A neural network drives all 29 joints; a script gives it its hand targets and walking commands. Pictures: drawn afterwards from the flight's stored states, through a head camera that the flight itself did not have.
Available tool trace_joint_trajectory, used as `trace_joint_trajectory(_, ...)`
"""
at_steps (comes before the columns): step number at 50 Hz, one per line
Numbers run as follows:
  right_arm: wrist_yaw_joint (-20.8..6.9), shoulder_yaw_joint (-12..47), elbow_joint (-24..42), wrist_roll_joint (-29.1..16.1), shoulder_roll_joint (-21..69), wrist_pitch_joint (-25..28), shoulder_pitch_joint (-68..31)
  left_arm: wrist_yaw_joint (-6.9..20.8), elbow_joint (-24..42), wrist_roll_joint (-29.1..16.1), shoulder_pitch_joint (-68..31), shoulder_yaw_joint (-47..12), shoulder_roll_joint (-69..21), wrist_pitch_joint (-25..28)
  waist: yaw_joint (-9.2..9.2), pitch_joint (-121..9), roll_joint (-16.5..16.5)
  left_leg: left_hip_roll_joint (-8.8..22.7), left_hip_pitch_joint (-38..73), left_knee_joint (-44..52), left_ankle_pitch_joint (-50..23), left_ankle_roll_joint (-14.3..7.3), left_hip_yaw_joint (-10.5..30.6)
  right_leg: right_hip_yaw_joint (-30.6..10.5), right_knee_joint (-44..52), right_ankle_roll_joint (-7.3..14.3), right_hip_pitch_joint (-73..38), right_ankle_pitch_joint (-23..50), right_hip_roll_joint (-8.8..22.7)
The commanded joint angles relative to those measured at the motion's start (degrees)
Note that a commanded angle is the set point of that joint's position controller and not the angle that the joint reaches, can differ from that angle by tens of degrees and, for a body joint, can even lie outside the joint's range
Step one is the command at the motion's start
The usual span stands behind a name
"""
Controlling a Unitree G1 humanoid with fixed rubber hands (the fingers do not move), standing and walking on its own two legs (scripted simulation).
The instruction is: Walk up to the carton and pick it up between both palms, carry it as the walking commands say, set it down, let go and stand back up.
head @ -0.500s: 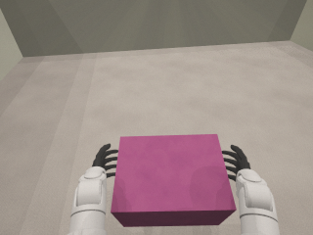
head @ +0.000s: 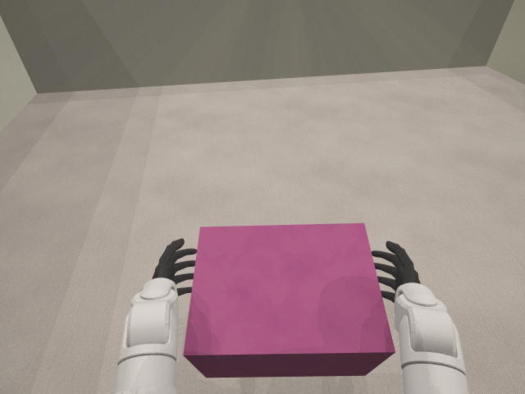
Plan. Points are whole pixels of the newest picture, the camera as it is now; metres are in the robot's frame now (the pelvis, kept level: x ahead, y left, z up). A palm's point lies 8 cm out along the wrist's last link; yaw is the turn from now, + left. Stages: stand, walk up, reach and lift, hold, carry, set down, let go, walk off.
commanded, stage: carry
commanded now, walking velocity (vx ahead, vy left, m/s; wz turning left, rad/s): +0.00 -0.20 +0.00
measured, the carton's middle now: (283, 302) +0.31 -0.01 -0.03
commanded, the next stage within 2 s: none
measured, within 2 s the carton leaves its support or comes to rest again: neither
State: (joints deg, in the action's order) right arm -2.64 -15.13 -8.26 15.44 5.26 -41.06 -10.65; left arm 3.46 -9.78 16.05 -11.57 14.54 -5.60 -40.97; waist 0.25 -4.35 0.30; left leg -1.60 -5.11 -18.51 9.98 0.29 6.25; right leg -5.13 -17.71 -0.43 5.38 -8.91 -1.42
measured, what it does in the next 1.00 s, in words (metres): steps to the right: left foot, then right foot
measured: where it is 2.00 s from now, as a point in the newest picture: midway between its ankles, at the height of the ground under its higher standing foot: outside the picture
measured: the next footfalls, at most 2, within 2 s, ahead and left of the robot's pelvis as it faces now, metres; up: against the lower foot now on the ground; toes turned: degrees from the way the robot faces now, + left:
left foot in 0.68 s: +0.00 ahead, +0.06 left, +0.00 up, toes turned +13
right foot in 0.96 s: +0.01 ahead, -0.27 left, +0.00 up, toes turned -6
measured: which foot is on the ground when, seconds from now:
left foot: down 0.00-0.52, up 0.54-0.66, down 0.68-0.98, up 1.00-1.00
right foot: down 0.00-0.70, up 0.72-0.94, down 0.96-1.00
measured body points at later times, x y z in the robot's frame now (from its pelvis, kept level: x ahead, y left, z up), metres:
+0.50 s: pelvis -0.03 -0.07 -0.03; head -0.05 -0.06 +0.42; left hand +0.26 +0.11 +0.06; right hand +0.25 -0.26 +0.07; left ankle +0.00 +0.10 -0.75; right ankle +0.01 -0.13 -0.75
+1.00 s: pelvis -0.06 -0.15 -0.02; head -0.07 -0.15 +0.43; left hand +0.22 +0.05 +0.06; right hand +0.22 -0.32 +0.06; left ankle -0.04 +0.04 -0.74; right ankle -0.03 -0.26 -0.75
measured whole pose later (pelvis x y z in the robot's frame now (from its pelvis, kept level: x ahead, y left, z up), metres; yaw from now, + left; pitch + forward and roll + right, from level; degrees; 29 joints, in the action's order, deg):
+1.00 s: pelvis -0.06 -0.15 -0.02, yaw +2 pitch +4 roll -2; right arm 6.5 -11.5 19.9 6.5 6.1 -66.9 -8.6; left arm -6.1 15.8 5.9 -10.4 10.2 -4.7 -65.8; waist 0.4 -7.0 -2.8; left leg 13.5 -25.2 -36.7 17.3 5.0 -4.2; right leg 8.4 -29.3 0.5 20.8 -10.6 0.8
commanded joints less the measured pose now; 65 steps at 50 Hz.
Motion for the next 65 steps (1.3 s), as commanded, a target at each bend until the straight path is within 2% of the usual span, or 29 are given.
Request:
trace_joint_trajectory(1,-15.15,36.92,4.15,-18.0,45.71,0.98,-33.66,14.2,3.37,-17.45,-30.13,-35.73,-48.09,0.44,-0.83,-12.81,-1.72,11.75,-3.61,-5.8,-9.42,-2.42,4.99,1.35,-11.3,0.77,5.39,2.75,5.39)
trace_joint_trajectory(5,-14.21,40.0,8.9,-21.44,46.29,-3.27,-31.58,14.0,8.46,-23.37,-30.94,-40.24,-50.14,-4.09,-0.32,-11.94,-8.17,17.45,-7.24,-6.7,-10.6,-5.83,12.86,1.96,-13.68,0.71,13.37,-7.11,4.2)
trace_joint_trajectory(9,-12.83,42.82,16.46,-26.5,47.0,-9.78,-31.37,13.24,13.88,-29.23,-29.7,-44.41,-51.3,-10.24,-0.67,-14.64,-8.68,14.77,-10.63,-11.01,-20.25,-3.05,6.45,4.46,-9.95,1.64,8.82,-5.26,3.55)
trace_joint_trajectory(11,-12.55,44.34,20.44,-29.19,47.28,-13.47,-32.0,12.66,17.93,-31.51,-30.63,-45.71,-51.31,-13.8,-0.64,-17.02,-7.34,13.29,-12.9,-13.94,-15.8,-1.77,3.22,2.58,-9.73,2.92,5.42,-0.81,5.15)
trace_joint_trajectory(14,-12.59,46.16,23.59,-32.17,48.58,-18.57,-33.91,11.13,21.58,-31.57,-30.31,-44.83,-49.49,-18.37,-0.61,-17.25,6.83,6.94,-20.72,-21.79,4.93,1.01,-6.45,-2.44,-8.9,7.92,2.27,21.62,13.37)
trace_joint_trajectory(16,-12.82,46.6,24.54,-34.82,49.53,-21.41,-36.14,10.03,23.41,-31.66,-28.91,-43.21,-48.5,-20.9,-0.58,-15.77,7.62,6.09,-18.78,-21.07,12.66,0.22,-10.94,-0.88,-9.58,8.8,5.77,24.76,12.74)
trace_joint_trajectory(22,-12.41,46.9,25.21,-36.73,49.79,-25.58,-34.18,9.45,25.34,-32.72,-29.85,-42.98,-49.31,-25.75,-1.05,-17.42,-0.44,13.44,-9.96,-16.55,-3.68,-2.17,-7.48,3.96,-14.41,2.39,15.82,7.75,8.69)
trace_joint_trajectory(25,-11.99,45.35,23.91,-35.87,49.39,-26.99,-31.7,9.83,25.05,-33.89,-29.14,-44.15,-49.53,-27.11,-0.62,-15.19,-6.72,16.29,-15.32,-13.39,0.83,-1.88,-3.86,3.85,-13.52,1.54,14.83,-5.97,6.55)
trace_joint_trajectory(27,-11.8,47.22,27.43,-36.35,50.64,-27.27,-35.37,10.33,26.03,-34.01,-29.27,-43.99,-50.65,-27.04,0.04,-13.46,9.64,8.21,-24.91,-25.13,12.38,0.84,-13.76,-6.48,-0.03,3.47,9.21,-6.88,12.37)
trace_joint_trajectory(30,-12.27,46.8,27.9,-37.16,51.37,-27.47,-37.52,9.7,29.59,-34.63,-31.05,-45.06,-51.28,-26.92,-0.07,-13.72,4.37,8.14,-21.88,-29.78,17.58,0.39,-13.38,-4.37,-1.59,10.7,11.95,-1.15,14.65)
trace_joint_trajectory(33,-12.12,46.75,26.62,-36.14,50.42,-27.34,-30.86,9.29,28.7,-33.47,-27.61,-45.02,-51.32,-27.31,-1.31,-16.4,5.32,7.59,-10.43,-14.8,8.81,-1.27,-15.4,3.07,-5.66,8.6,15.22,-0.66,9.13)
trace_joint_trajectory(34,-12.29,46.37,27.89,-36.46,50.47,-27.27,-32.24,9.3,29.11,-33.52,-27.18,-45.35,-51.16,-27.36,-1.15,-17.89,0.37,10.15,-3.0,-7.81,6.38,-1.78,-12.42,4.42,-8.71,5.71,18.68,-1.43,7.63)
trace_joint_trajectory(35,-11.99,46.2,25.68,-35.93,50.28,-27.42,-29.9,9.31,28.49,-33.07,-27.35,-44.75,-51.16,-27.52,-1.67,-17.53,-2.47,18.27,2.88,-2.48,6.93,-2.84,-2.12,6.42,-14.56,2.79,25.64,-2.63,5.6)
trace_joint_trajectory(36,-11.96,45.64,25.21,-35.11,47.8,-26.83,-27.79,9.71,28.2,-33.61,-26.7,-45.2,-49.17,-28.12,-1.72,-13.95,-17.36,30.74,-2.2,-0.12,1.83,-8.56,12.36,8.96,-27.34,-0.13,30.36,-15.27,3.37)
trace_joint_trajectory(37,-11.72,46.34,25.09,-35.13,50.26,-27.13,-28.68,10.1,28.64,-34.53,-28.44,-46.27,-51.36,-28.05,-1.56,-12.47,-12.33,32.53,-4.55,1.31,-0.22,-10.17,12.09,6.65,-34.48,0.71,31.06,-16.13,4.87)
trace_joint_trajectory(39,-11.55,46.33,26.56,-34.14,50.47,-27.03,-29.67,10.87,28.02,-36.14,-30.66,-47.38,-52.68,-27.41,-1.08,-11.46,-6.59,28.36,-7.03,0.31,-4.85,-7.85,3.97,6.06,-35.69,0.51,29.83,-14.62,5.81)
trace_joint_trajectory(40,-11.29,46.39,27.12,-33.97,50.72,-26.79,-29.99,11.05,27.16,-36.55,-29.02,-47.9,-53.0,-27.02,-0.95,-11.42,-8.94,25.58,-7.17,-1.72,-10.72,-6.29,-1.84,7.51,-32.53,0.19,28.06,-14.63,5.69)
trace_joint_trajectory(44,-11.11,46.06,28.44,-33.68,48.3,-26.83,-26.41,10.56,27.81,-36.17,-24.93,-47.72,-51.64,-26.61,-1.6,-12.86,-15.33,19.97,-8.53,-3.93,-9.08,-5.0,-7.31,13.52,-23.45,-0.43,20.87,-15.79,0.79)
trace_joint_trajectory(48,-11.07,47.27,30.54,-34.1,48.21,-26.67,-26.85,10.37,28.34,-35.78,-22.33,-47.28,-50.8,-26.46,-0.98,-16.0,-8.17,17.38,-14.08,-14.88,-10.96,-0.82,-10.72,12.64,-0.9,0.45,2.96,-2.77,3.34)
trace_joint_trajectory(49,-10.95,47.72,29.99,-34.16,48.11,-26.68,-27.27,10.41,29.72,-36.04,-24.73,-47.89,-51.12,-26.09,-0.28,-16.47,0.85,13.05,-21.22,-19.31,0.73,1.69,-13.09,4.6,2.38,2.7,-1.84,1.06,10.96)
trace_joint_trajectory(50,-11.68,49.6,34.15,-35.97,49.06,-26.66,-33.63,10.56,29.36,-34.29,-23.32,-46.41,-49.42,-25.82,0.7,-15.86,16.23,7.22,-27.49,-28.17,20.0,3.49,-17.97,-4.49,-0.04,8.43,0.1,10.6,19.73)
trace_joint_trajectory(53,-11.81,49.87,29.49,-36.72,51.94,-26.26,-30.98,9.77,31.22,-34.04,-24.28,-46.46,-51.02,-25.87,0.59,-15.04,7.26,7.67,-29.84,-42.18,23.23,1.64,-12.76,2.11,-5.67,12.45,-0.42,20.85,18.12)
trace_joint_trajectory(56,-11.92,50.97,32.88,-37.03,50.81,-25.64,-30.56,9.41,32.22,-32.57,-21.93,-46.47,-50.03,-25.27,0.06,-15.89,8.91,5.9,-24.21,-31.7,17.82,0.13,-14.85,6.07,-9.54,11.29,1.92,25.75,14.38)
trace_joint_trajectory(59,-11.93,49.19,29.22,-35.63,48.95,-26.41,-24.95,9.37,31.15,-32.15,-20.58,-46.27,-48.0,-25.54,-1.24,-17.0,9.08,6.52,-14.62,-12.81,6.53,-1.04,-16.24,7.73,-11.27,9.86,6.49,11.12,11.93)
trace_joint_trajectory(60,-12.25,48.89,29.53,-35.77,48.77,-26.65,-26.66,9.08,32.3,-32.19,-22.15,-46.79,-47.49,-25.65,-1.16,-16.46,4.01,9.36,-7.35,-4.5,0.21,-0.29,-14.13,7.76,-14.34,7.77,11.76,8.38,11.09)
trace_joint_trajectory(61,-12.41,47.35,28.84,-35.83,47.44,-26.83,-25.0,9.2,31.13,-32.62,-21.19,-46.86,-47.46,-26.27,-1.51,-15.88,-5.19,19.39,0.22,-0.38,-1.17,-1.27,-1.9,9.57,-20.6,4.53,22.07,-3.72,8.47)
trace_joint_trajectory(62,-12.51,46.34,25.17,-34.75,47.44,-26.69,-22.69,9.43,31.9,-32.3,-23.59,-47.32,-47.1,-26.9,-1.21,-13.2,-20.96,32.61,0.1,1.97,-8.15,-8.03,13.08,11.39,-29.45,1.61,31.86,-19.98,3.99)
trace_joint_trajectory(63,-12.38,46.97,25.38,-34.05,48.44,-26.38,-22.51,10.23,30.44,-33.13,-24.35,-47.95,-48.91,-26.95,-1.47,-11.59,-14.18,33.24,-3.54,2.37,-3.76,-10.82,13.87,6.23,-37.89,1.9,31.66,-19.36,6.54)
trace_joint_trajectory(65,-12.38,47.45,28.19,-34.68,50.77,-25.81,-26.61,10.77,31.26,-35.88,-28.96,-49.78,-51.21,-25.92,-1.29,-9.35,-7.15,27.89,-7.4,3.25,3.4,-8.1,4.58,5.43,-42.67,1.52,31.64,-13.1,6.37)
